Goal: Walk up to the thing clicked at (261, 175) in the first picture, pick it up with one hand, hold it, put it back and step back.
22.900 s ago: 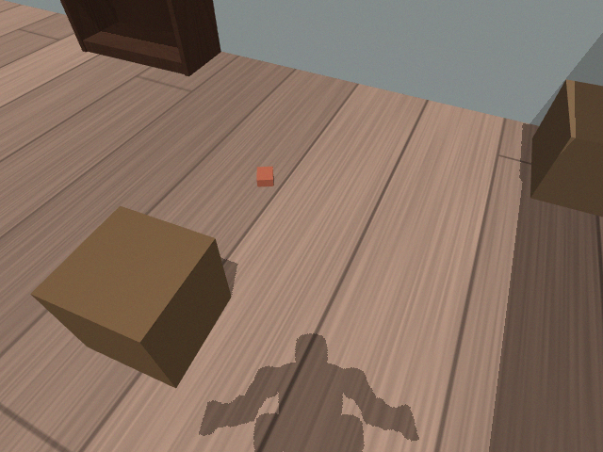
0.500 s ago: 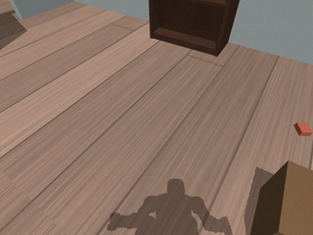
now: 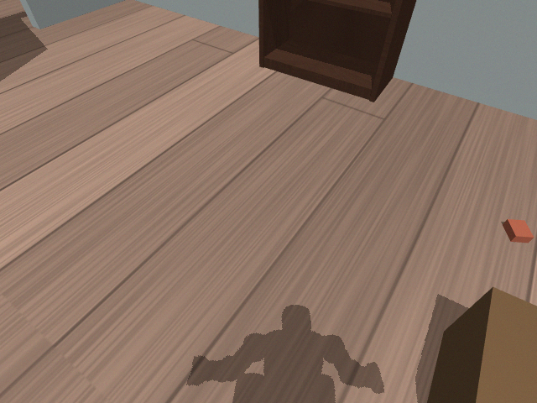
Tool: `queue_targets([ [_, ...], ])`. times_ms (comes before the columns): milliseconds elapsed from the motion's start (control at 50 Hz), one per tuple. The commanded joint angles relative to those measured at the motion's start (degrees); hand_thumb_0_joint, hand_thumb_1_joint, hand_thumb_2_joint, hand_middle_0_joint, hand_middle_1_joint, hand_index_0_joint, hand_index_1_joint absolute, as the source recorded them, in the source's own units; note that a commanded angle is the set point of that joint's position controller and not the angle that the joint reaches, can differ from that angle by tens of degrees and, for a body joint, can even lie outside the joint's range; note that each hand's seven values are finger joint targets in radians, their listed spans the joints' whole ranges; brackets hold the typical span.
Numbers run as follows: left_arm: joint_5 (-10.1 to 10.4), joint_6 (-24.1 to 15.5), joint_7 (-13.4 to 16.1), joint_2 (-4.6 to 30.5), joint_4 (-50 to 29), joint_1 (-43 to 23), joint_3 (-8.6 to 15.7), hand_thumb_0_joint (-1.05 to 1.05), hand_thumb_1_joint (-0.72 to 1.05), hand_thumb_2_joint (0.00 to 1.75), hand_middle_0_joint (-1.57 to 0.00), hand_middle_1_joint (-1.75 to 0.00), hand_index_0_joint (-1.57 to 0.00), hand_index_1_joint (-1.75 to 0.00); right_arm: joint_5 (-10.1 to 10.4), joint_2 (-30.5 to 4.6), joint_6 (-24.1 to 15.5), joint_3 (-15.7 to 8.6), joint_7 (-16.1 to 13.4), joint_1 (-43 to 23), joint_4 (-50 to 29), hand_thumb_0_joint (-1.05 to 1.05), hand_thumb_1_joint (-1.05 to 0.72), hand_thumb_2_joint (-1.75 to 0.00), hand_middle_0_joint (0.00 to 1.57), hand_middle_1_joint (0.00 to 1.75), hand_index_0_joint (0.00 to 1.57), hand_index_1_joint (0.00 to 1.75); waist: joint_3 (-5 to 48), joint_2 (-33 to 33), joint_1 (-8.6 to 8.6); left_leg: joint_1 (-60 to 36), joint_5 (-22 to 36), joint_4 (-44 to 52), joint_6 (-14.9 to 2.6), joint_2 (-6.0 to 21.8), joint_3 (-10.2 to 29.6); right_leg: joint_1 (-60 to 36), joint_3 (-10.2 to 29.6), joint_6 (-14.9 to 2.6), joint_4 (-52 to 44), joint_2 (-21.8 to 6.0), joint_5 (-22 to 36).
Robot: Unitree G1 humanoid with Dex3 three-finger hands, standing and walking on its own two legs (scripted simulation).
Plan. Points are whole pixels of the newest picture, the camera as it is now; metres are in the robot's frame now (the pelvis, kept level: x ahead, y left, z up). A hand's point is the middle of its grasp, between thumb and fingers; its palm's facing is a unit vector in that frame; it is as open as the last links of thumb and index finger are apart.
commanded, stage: stand
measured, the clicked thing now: (517, 230) +0.99 -1.15 -0.76
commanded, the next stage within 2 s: none
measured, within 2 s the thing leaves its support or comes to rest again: neither
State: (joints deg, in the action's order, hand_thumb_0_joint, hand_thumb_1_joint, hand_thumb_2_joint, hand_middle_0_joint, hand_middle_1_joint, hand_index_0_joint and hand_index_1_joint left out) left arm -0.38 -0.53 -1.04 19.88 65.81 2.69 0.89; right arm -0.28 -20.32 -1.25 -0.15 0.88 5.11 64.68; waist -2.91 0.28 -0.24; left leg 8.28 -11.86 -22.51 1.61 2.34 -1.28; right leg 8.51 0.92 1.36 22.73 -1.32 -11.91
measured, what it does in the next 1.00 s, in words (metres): stands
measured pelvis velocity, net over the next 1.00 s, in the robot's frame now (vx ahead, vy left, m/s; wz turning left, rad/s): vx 0.00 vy -0.01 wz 0.01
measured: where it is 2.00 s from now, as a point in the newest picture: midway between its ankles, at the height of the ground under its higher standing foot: outside the picture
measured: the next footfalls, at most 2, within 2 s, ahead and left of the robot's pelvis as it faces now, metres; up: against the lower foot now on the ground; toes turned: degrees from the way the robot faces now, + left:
none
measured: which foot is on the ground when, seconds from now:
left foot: down 0.00-1.00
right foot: down 0.00-1.00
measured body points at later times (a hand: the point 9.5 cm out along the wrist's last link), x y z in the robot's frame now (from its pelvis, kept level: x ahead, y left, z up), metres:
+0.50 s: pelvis -0.01 -0.01 +0.00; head +0.01 -0.01 +0.45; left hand +0.07 +0.30 -0.13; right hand +0.08 -0.30 -0.13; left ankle +0.00 +0.14 -0.74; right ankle +0.01 -0.14 -0.74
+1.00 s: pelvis +0.00 -0.01 +0.00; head +0.01 -0.01 +0.45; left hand +0.08 +0.29 -0.13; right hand +0.08 -0.31 -0.13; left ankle +0.00 +0.14 -0.74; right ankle +0.01 -0.14 -0.74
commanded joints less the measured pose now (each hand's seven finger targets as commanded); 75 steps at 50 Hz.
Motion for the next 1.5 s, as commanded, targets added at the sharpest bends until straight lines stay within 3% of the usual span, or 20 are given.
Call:
queue_targets([
  [0,0.3,-1.8,1.2,12.3,-2.7,-2.7,1.9,0.0,0.9,0.9,-0.2,-0.3,-0.2,-0.3,0.0,-13.0,-1.2,-2.6,-1.2,-4.3,-3.1,0.0,-0.9,-0.9,0.2,0.3,0.2,0.3,5.8,-1.8,0.17,-2.5,14.6,4.8,-2.11,6.0,5.1,-2.9,4.5,-2.1,-3.8,-5.8,15.7],
  [100,0.2,-1.8,1.4,12.5,-2.5,-2.6,1.9,0.0,0.9,0.9,-0.2,-0.3,-0.2,-0.3,0.1,-12.3,-0.7,-2.7,-1.2,-4.7,-2.6,0.0,-0.9,-0.9,0.2,0.3,0.2,0.3,7.5,-0.8,-0.37,-4.7,14.4,5.4,-1.9,6.1,4.6,-3.7,4.1,-1.94,-4.7,-6.0,16.2],
  [220,0.0,-1.5,1.4,12.9,-2.3,-2.4,1.9,0.0,0.9,0.9,-0.2,-0.3,-0.2,-0.3,-0.1,-12.1,-0.2,-2.7,-1.0,-5.1,-2.3,0.0,-0.9,-0.9,0.2,0.3,0.2,0.3,5.0,-0.3,-0.3,-2.7,5.8,7.3,-1.79,5.4,4.5,-1.8,4.3,-1.77,-6.9,-5.7,7.7],
  [360,0.0,-1.6,1.4,12.8,-2.8,-1.6,1.6,0.0,0.9,0.9,-0.2,-0.3,-0.2,-0.3,-0.3,-12.1,-0.3,-2.7,-0.7,-4.5,-2.0,0.0,-0.9,-0.9,0.2,0.3,0.2,0.3,5.4,-0.6,-0.41,-3.4,5.9,7.2,-1.81,5.6,4.7,-0.8,4.6,-1.9,-7.5,-6.0,7.0],
  [440,-0.1,-1.4,1.4,13.3,-3.0,-1.4,1.7,0.0,0.9,0.9,-0.2,-0.3,-0.2,-0.3,-0.4,-11.7,-0.1,-2.7,-0.6,-4.0,-2.0,0.0,-0.9,-0.9,0.2,0.3,0.2,0.3,3.6,0.8,-0.38,-1.4,2.2,7.6,-1.74,5.2,5.1,0.3,4.8,-1.88,-8.3,-5.8,1.0],
  [500,0.0,-1.5,1.3,12.7,-3.3,-0.6,1.5,0.0,0.9,0.9,-0.2,-0.3,-0.2,-0.3,-0.4,-12.1,-0.3,-2.8,-0.6,-3.9,-1.9,0.0,-0.9,-0.9,0.2,0.3,0.2,0.3,4.7,-0.6,-0.12,-2.5,4.9,7.3,-1.78,5.5,5.1,-0.3,4.6,-2.02,-7.7,-5.9,4.7],
  [540,0.0,-1.5,1.4,12.9,-3.3,-0.5,1.6,0.0,0.9,0.9,-0.2,-0.3,-0.2,-0.3,-0.4,-11.9,-0.2,-2.7,-0.6,-3.2,-1.7,0.0,-0.9,-0.9,0.2,0.3,0.2,0.3,3.7,-0.3,-0.24,-1.1,3.1,7.4,-1.75,5.0,5.1,-0.4,4.8,-1.86,-8.1,-5.8,3.1],
  [720,0.1,-1.5,1.3,12.9,-3.7,0.1,1.7,0.0,0.9,0.9,-0.2,-0.3,-0.2,-0.3,-0.3,-12.3,-0.5,-2.5,-0.9,-2.6,-1.8,0.0,-0.9,-0.9,0.2,0.3,0.2,0.3,6.7,-1.4,-0.1,-3.6,10.2,6.4,-1.88,5.8,4.8,-2.5,4.5,-2.27,-5.9,-6.3,10.9],
  [860,0.0,-1.4,1.5,12.8,-3.7,0.2,1.4,0.0,0.9,0.9,-0.2,-0.3,-0.2,-0.3,-0.2,-11.8,-0.1,-2.3,-0.9,-2.6,-1.8,0.0,-0.9,-0.9,0.2,0.3,0.2,0.3,4.2,0.2,-0.22,-2.6,8.1,6.9,-1.62,5.6,4.9,-1.4,4.1,-2.04,-7.1,-6.0,8.8],
  [920,-0.1,-1.4,1.5,13.0,-3.9,0.2,1.5,0.0,0.9,0.9,-0.2,-0.3,-0.2,-0.3,-0.2,-12.3,-0.1,-2.4,-0.9,-2.6,-2.2,0.0,-0.9,-0.9,0.2,0.3,0.2,0.3,5.7,-0.6,-0.28,-3.7,8.7,6.6,-1.89,5.7,4.7,-2.0,4.2,-2.09,-6.9,-6.3,10.0],
  [1020,0.0,-1.4,1.5,12.9,-4.0,0.0,1.4,0.0,0.9,0.9,-0.2,-0.3,-0.2,-0.3,-0.3,-11.8,0.0,-2.3,-0.8,-2.2,-2.1,0.0,-0.9,-0.9,0.2,0.3,0.2,0.3,3.7,0.0,-0.29,-1.9,6.4,7.1,-1.65,5.5,4.9,-1.2,4.2,-2.12,-7.8,-6.1,6.5],
  [1180,-0.1,-1.4,1.4,13.0,-4.2,0.6,1.5,0.0,0.9,0.9,-0.2,-0.3,-0.2,-0.3,-0.2,-12.1,-0.3,-2.3,-0.9,-2.7,-2.6,0.0,-0.9,-0.9,0.2,0.3,0.2,0.3,5.4,-0.5,0.1,-3.9,10.1,6.7,-1.78,5.9,4.9,-2.0,3.8,-2.24,-6.7,-6.1,10.4],
  [1220,-0.1,-1.3,1.4,12.8,-4.2,0.3,1.4,0.0,0.9,0.9,-0.2,-0.3,-0.2,-0.3,-0.2,-12.1,-0.2,-2.2,-1.0,-2.0,-2.3,0.0,-0.9,-0.9,0.2,0.3,0.2,0.3,4.3,-0.8,-0.12,-2.2,7.2,7.2,-1.73,5.5,4.8,-1.9,3.9,-2.01,-7.5,-6.1,8.1],
  [1380,-0.1,-1.4,1.4,13.1,-4.1,0.8,1.4,0.0,0.9,0.9,-0.2,-0.3,-0.2,-0.3,-0.2,-11.9,-0.1,-2.1,-0.9,-1.9,-2.4,0.0,-0.9,-0.9,0.2,0.3,0.2,0.3,4.4,0.1,-0.05,-2.2,6.3,7.1,-2.0,5.5,4.9,-2.0,3.9,-2.0,-7.7,-6.2,7.2],
  [1480,-0.1,-1.4,1.4,13.1,-4.2,1.3,1.5,0.0,0.9,0.9,-0.2,-0.3,-0.2,-0.3,-0.2,-12.4,-0.3,-2.4,-1.0,-1.9,-2.6,0.0,-0.9,-0.9,0.2,0.3,0.2,0.3,6.1,-0.6,0.14,-4.4,11.1,6.5,-2.1,5.9,4.9,-2.7,3.7,-2.28,-6.5,-6.4,11.6],
])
